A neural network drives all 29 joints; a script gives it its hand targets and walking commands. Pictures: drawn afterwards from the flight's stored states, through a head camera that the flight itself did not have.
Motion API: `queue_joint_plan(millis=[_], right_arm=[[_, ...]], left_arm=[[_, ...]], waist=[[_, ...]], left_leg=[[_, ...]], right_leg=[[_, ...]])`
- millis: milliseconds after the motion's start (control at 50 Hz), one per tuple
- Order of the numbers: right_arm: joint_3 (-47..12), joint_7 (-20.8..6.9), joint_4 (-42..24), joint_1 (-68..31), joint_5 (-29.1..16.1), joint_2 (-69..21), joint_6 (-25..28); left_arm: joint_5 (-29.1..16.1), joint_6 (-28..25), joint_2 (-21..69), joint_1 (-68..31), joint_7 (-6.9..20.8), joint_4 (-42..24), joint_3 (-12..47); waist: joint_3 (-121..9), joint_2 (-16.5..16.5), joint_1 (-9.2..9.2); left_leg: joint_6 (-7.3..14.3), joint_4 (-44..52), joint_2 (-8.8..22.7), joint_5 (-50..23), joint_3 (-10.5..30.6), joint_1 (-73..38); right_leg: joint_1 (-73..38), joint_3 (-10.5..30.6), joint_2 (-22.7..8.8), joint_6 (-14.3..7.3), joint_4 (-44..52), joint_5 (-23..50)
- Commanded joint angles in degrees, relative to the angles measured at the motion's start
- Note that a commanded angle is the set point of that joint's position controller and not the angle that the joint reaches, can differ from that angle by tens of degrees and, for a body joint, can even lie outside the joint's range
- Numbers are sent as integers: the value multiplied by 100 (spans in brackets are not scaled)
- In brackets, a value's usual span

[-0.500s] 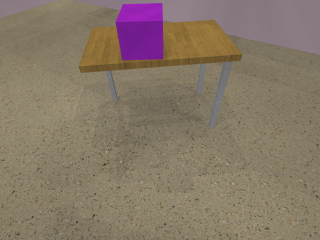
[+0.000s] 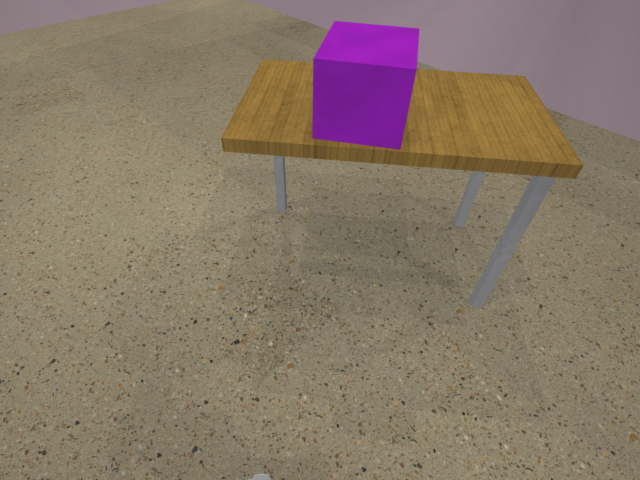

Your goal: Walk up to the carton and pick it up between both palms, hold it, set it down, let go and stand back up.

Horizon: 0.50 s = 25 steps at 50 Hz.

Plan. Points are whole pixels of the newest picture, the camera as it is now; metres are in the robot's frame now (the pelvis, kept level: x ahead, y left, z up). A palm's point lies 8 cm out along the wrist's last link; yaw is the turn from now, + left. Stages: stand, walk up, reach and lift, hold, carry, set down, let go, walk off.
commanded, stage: walk up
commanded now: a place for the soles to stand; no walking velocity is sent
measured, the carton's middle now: (366, 83) +1.09 -0.08 +0.03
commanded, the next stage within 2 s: none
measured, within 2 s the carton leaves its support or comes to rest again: neither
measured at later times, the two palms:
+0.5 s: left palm (178, 392) +0.28 +0.23 -0.09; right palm out of the picture +0.14 -0.28 -0.14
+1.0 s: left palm (181, 331) +0.40 +0.27 -0.13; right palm (484, 330) +0.40 -0.25 -0.10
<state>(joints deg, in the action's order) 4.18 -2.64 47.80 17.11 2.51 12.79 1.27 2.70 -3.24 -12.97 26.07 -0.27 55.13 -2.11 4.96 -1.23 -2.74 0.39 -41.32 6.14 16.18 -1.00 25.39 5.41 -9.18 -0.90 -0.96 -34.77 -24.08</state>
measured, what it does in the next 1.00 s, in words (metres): walks ahead: left foot, then right foot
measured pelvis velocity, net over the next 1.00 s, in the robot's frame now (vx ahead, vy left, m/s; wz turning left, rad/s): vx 0.35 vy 0.01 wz -0.10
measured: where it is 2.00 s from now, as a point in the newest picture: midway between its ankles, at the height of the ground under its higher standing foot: (324, 383)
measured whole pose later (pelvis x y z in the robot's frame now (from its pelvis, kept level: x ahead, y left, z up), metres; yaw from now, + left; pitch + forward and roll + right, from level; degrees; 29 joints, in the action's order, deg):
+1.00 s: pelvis +0.35 +0.01 -0.01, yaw -6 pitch -3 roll +1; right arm 1.5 -0.3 38.9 18.8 2.1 13.4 2.7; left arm 2.3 0.7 -17.5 23.9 0.9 41.5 -1.4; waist 4.3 4.2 -0.3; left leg 2.4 -41.8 1.3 17.1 -6.0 21.4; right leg 25.4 0.6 -2.7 -0.7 -72.8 -27.2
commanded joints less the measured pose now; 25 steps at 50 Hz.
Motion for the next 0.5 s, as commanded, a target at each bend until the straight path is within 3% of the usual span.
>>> queue_joint_plan(millis=[0,20,40,60,80,100,140,160,240,260,280,320,340,380,420,440,460,480], right_arm=[[172,98,-430,917,43,621,294],[282,191,-285,1587,142,1032,347],[404,253,-293,1981,53,1603,336],[386,340,-274,1771,-63,1683,268],[323,412,-395,1369,-89,1568,229],[264,447,-442,1136,-49,1461,223],[136,424,-514,723,41,1179,269],[93,400,-495,646,32,1112,292],[57,350,-436,510,-19,1162,365],[26,334,-414,650,-16,1130,379],[68,326,-424,722,-21,1183,373],[118,302,-481,513,14,1345,350],[100,289,-483,521,-15,1299,341],[87,233,-500,403,-34,1366,291],[-34,189,-538,267,6,1098,173],[-159,150,-604,343,34,791,131],[-280,82,-871,482,-23,550,118],[-135,103,-953,452,37,994,18]], left_arm=[[-47,-45,-982,-37,43,-526,-120],[-107,-42,-684,150,91,-631,-13],[-121,19,-527,374,143,-859,8],[-7,152,-946,220,110,-988,-108],[-6,197,-963,140,118,-1007,-98],[-37,192,-894,-19,124,-1050,-66],[-28,162,-732,206,152,-1040,-94],[-43,174,-732,309,194,-1083,-102],[-94,232,-606,3,319,-1349,-187],[-63,212,-600,-200,339,-1464,-196],[-39,194,-561,-348,354,-1528,-210],[-69,138,-547,-161,378,-1592,-238],[-48,100,-597,-253,369,-1674,-282],[-60,26,-585,-107,339,-1682,-336],[-19,-37,-853,629,234,-1536,-488],[-6,-72,-1144,1040,163,-1479,-553],[5,-110,-1770,1346,77,-1571,-645],[-72,-56,-1903,1083,-21,-1540,-602]], waist=[[145,200,603],[-345,-871,824],[-893,-1875,943],[-724,-1065,863],[-559,-836,798],[-153,-504,718],[-18,-494,477],[-18,-441,375],[164,-694,401],[342,-489,481],[283,-488,548],[163,-655,367],[223,-422,417],[214,-460,234],[255,190,-204],[76,1098,-431],[-267,2242,-493],[27,1369,-306]], left_leg=[[240,793,-457,-200,-369,-1949],[570,1292,89,908,742,-2949],[1244,2529,1560,2561,3594,-3239],[1588,2941,1883,2976,4363,-3000],[1690,2839,1935,2657,3930,-2818],[1768,2709,1891,1872,3274,-2420],[1656,2652,1652,1037,2278,-1772],[1552,2707,1477,1063,1919,-1474],[1536,2966,1390,1427,1346,-1122],[1535,2974,1357,1314,1317,-1128],[1537,3016,1384,1504,1231,-985],[1429,2909,1295,1879,882,-724],[1360,2799,1214,1850,756,-582],[1231,2486,1131,2183,446,-41],[920,1329,850,2772,46,960],[599,-288,329,2345,-538,1178],[187,-2427,-469,2026,-768,1787],[100,-2997,-376,1785,-16,1971]], right_leg=[[1719,984,-1209,-889,455,413],[2469,371,-645,-500,-1354,731],[3213,179,211,-122,-3306,-837],[3520,969,5,-71,-3991,-944],[3709,1100,-235,-36,-4361,-586],[3816,1178,-336,-24,-4526,-391],[3385,1273,-586,60,-3975,-106],[3120,1323,-626,96,-3702,15],[2942,1227,-766,185,-2209,228],[3012,1139,-702,171,-1886,398],[2801,1041,-745,169,-1609,511],[2180,963,-651,92,-1110,721],[1944,831,-522,58,-902,873],[1137,591,-353,-16,-515,1026],[-143,607,-82,-134,-383,617],[-496,1413,-451,-314,347,-348],[-514,4430,-1901,-886,1933,-2417],[-134,5564,-2332,-1383,2565,-2916]])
